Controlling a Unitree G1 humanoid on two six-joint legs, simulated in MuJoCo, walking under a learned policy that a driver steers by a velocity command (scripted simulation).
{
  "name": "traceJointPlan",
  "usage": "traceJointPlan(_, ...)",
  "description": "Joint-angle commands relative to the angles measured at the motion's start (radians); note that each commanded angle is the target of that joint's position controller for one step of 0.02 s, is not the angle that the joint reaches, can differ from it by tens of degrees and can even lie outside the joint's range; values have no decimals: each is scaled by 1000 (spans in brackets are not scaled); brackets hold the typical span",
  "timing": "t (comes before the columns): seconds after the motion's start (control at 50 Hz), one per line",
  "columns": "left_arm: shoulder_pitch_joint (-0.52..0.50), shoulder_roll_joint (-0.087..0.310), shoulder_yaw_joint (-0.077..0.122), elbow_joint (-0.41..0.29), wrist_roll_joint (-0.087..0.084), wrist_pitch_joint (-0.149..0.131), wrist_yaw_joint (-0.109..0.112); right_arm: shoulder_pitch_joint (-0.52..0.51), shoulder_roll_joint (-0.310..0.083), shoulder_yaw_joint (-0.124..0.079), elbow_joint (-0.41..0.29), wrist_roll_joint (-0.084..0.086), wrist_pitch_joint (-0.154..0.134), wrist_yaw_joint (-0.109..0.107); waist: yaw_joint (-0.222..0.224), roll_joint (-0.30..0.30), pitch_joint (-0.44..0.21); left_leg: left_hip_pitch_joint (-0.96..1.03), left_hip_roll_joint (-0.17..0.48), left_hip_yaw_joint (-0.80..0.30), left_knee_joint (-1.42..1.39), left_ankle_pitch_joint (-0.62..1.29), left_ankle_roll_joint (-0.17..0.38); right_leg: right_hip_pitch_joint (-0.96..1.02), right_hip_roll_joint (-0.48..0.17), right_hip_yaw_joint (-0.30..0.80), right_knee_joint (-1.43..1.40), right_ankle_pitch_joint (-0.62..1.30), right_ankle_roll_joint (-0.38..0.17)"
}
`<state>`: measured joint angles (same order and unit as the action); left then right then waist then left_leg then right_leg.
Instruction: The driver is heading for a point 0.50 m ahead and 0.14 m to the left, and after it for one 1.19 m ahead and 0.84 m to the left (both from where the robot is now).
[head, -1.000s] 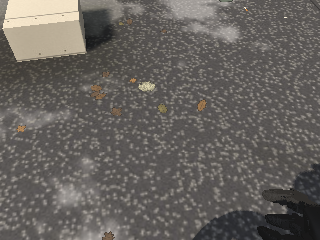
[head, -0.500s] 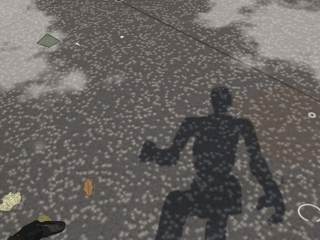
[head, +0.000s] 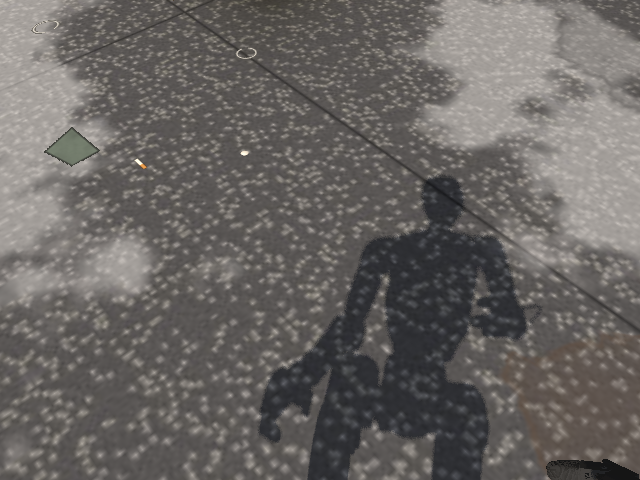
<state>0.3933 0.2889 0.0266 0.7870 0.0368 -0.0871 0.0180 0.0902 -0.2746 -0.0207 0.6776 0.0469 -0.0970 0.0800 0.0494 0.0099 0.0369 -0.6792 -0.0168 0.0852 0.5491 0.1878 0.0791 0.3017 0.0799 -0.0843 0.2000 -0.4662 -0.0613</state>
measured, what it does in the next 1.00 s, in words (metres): walks ahead, turning left: left foot, then right foot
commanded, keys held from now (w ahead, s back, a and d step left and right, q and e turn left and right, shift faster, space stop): w+q+shift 0.98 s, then w+shift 0.02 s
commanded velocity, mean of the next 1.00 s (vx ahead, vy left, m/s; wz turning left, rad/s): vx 1.00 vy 0.00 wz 0.90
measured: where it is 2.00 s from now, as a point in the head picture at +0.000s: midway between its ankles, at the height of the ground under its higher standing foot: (24, 181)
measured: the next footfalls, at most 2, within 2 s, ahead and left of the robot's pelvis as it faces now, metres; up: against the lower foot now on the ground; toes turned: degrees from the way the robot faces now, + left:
left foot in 0.02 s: +0.27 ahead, +0.06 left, +0.00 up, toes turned +2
right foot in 0.46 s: +0.70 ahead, -0.03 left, +0.00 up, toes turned +34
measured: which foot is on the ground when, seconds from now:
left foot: up 0.00-0.00, down 0.02-0.48, up 0.50-0.92, down 0.94-1.00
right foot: down 0.00-0.04, up 0.06-0.44, down 0.46-0.94, up 0.96-1.00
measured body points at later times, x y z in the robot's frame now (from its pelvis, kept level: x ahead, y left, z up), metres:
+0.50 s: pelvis +0.48 +0.03 +0.00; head +0.51 +0.05 +0.45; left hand +0.64 +0.35 -0.02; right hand +0.62 -0.23 -0.11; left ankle +0.25 +0.05 -0.67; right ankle +0.67 -0.05 -0.71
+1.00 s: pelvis +0.81 +0.29 -0.01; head +0.82 +0.32 +0.44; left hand +0.63 +0.50 -0.13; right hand +1.14 +0.29 -0.08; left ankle +0.85 +0.39 -0.71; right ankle +0.80 +0.01 -0.57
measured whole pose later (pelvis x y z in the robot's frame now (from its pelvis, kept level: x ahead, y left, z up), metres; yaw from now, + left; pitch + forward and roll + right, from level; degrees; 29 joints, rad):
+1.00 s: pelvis +0.81 +0.29 -0.01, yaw +57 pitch -1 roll -2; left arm 0.32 0.28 0.03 0.76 -0.02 -0.11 0.00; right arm 0.17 -0.32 -0.06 0.61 0.03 -0.04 0.05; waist 0.02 0.01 0.08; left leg -0.53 -0.10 0.08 0.78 -0.26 0.19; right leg -0.11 -0.02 0.00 1.29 -0.43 0.00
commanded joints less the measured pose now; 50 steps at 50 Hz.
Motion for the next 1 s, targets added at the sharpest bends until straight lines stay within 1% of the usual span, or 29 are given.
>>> traceJointPlan(0.02,-116,227,64,-75,31,25,27,349,-214,-89,3,12,21,-14,-258,-183,-180,491,-80,34,125,-186,77,-173,-267,-26,579,1734,36)
traceJointPlan(0.04,-215,214,61,-102,16,20,23,582,-245,-100,61,4,42,-34,-386,-48,-226,780,-24,-85,73,-188,119,-418,-170,-49,1033,1357,49)
traceJointPlan(0.06,-60,-13,5,-152,-11,-13,-4,529,-267,-96,63,-18,28,-34,-179,441,-274,1174,181,-576,71,-462,344,-1038,47,105,1540,-84,144)
traceJointPlan(0.08,-62,59,-13,-189,-63,-66,-32,449,-196,-85,18,-38,24,-38,-182,258,-406,1182,267,-979,-222,-958,375,-1133,27,267,1500,-13,65)
traceJointPlan(0.1,-193,118,-1,-219,-87,-88,-41,426,-154,-78,-3,-52,16,-47,-192,115,-257,1038,255,-952,-310,-959,301,-1133,-25,275,1377,63,11)
traceJointPlan(0.12,-245,106,-4,-243,-75,-97,-42,372,-134,-70,2,-56,5,-38,-119,-86,-119,829,228,-889,-347,-860,265,-1093,-59,256,1249,117,-12)
traceJointPlan(0.14,-248,97,-5,-232,-44,-94,-34,307,-126,-67,-14,-50,-6,-36,-73,-122,-79,685,184,-815,-342,-756,264,-1024,-89,259,1145,141,-10)
traceJointPlan(0.2,-199,107,5,-212,-14,-61,-17,218,-126,-64,-39,-31,0,-50,2,-68,24,436,65,-621,-372,-530,267,-934,-141,241,968,177,50)
traceJointPlan(0.28,-421,37,-16,-300,1,-56,-10,259,-128,-64,-6,-8,8,-83,-84,-4,92,208,-37,-456,-366,-352,205,-787,-101,151,548,461,120)
traceJointPlan(0.32,-477,23,-13,-323,-17,-61,-15,309,-142,-71,19,-2,17,-86,-133,33,48,175,-43,-469,-355,-389,156,-637,-50,133,412,618,133)
traceJointPlan(0.4,-515,96,30,-343,-67,-73,-12,341,-121,-76,53,9,29,-96,-139,84,19,434,-3,-572,-211,-367,110,-627,-50,211,238,571,131)
traceJointPlan(0.44,-349,159,69,-315,-79,-85,-8,308,-140,-84,49,-7,43,-94,-28,101,-99,537,-2,-557,21,-65,68,-462,-51,193,230,477,88)
traceJointPlan(0.46,-109,181,84,-278,-83,-78,-1,257,-125,-74,19,-39,49,-85,98,112,-277,458,-10,-507,278,-10,34,-179,-141,227,341,387,45)
traceJointPlan(0.48,101,228,92,-242,-68,-64,6,294,-9,-39,-18,-65,47,-80,118,-81,-446,210,-88,-399,622,-458,13,165,-330,489,368,102,-25)
traceJointPlan(0.5,88,285,101,-204,-44,-62,-21,431,13,-8,-68,20,31,-75,16,-589,-544,-99,-85,-309,896,-736,-12,312,-556,1096,149,-313,-181)
traceJointPlan(0.52,9,153,82,-249,-38,-49,-16,361,-77,-20,-31,36,42,-88,66,-396,-373,-199,14,-281,955,-627,-20,200,-492,1026,103,-469,-142)
traceJointPlan(0.54,-14,108,71,-234,-38,-35,-7,234,-131,-31,-46,5,45,-85,91,-225,-220,-212,33,-233,937,-563,-21,56,-439,806,105,-269,-96)
traceJointPlan(0.56,-23,116,72,-210,-23,-27,-7,150,-124,-34,-64,-22,46,-82,82,-40,-128,-178,65,-210,903,-537,-21,-81,-400,660,103,-31,-76)
traceJointPlan(0.58,-45,107,68,-187,-14,-26,-7,102,-107,-38,-89,-32,46,-76,55,-9,-55,-161,101,-212,852,-504,-17,-186,-372,551,89,120,-77)
traceJointPlan(0.64,-98,31,47,-130,-39,-33,-22,106,-46,-29,-120,7,79,-59,-19,-87,9,-137,174,-200,805,-520,-9,-337,-338,345,35,263,-69)
traceJointPlan(0.72,-168,103,63,-103,-36,-39,-17,56,-47,-17,-154,-10,80,-44,-65,-58,84,-151,194,-173,665,-323,-40,-453,-321,124,-55,422,-66)
traceJointPlan(0.8,-87,165,73,-57,-34,-39,-9,-105,-61,-17,-182,-17,59,-15,-2,19,132,-69,137,-47,358,-105,-5,-384,-282,-57,-99,587,-13)
traceJointPlan(0.86,-34,246,85,-38,-31,-19,1,-109,-117,-44,-192,-7,50,0,-45,-78,57,133,-7,98,248,-172,47,-261,-284,-132,58,1324,33)
traceJointPlan(0.9,-78,293,97,-58,-34,5,10,138,-196,-90,-142,8,66,-6,-206,-173,-82,413,-69,108,270,-305,95,-268,-323,-130,401,1687,23)
traceJointPlan(0.92,-151,284,95,-93,-41,4,8,419,-268,-132,-64,4,80,-17,-345,-139,-192,781,-58,30,183,-257,151,-458,-302,-112,720,1590,25)
traceJointPlan(0.94,-150,156,59,-98,-34,-15,2,503,-285,-136,-5,16,93,-39,-319,78,-158,1004,27,-151,133,-270,195,-756,-133,-90,1148,430,60)
traceJointPlan(0.96,-17,29,10,-186,-41,-60,-12,374,-343,-123,-72,-18,70,-38,-112,358,-313,1205,221,-764,-44,-558,403,-1113,-1,100,1452,-124,72)
traceJointPlan(0.98,-140,150,21,-218,-60,-102,-21,386,-267,-118,-99,-32,52,-41,-204,194,-386,1190,271,-979,-254,-845,395,-1185,-46,253,1398,-3,28)
traceJointPlan(1.0,-213,158,24,-234,-91,-112,-20,365,-228,-107,-85,-43,32,-43,-170,58,-217,1026,273,-937,-321,-845,338,-1201,-85,235,1302,64,13)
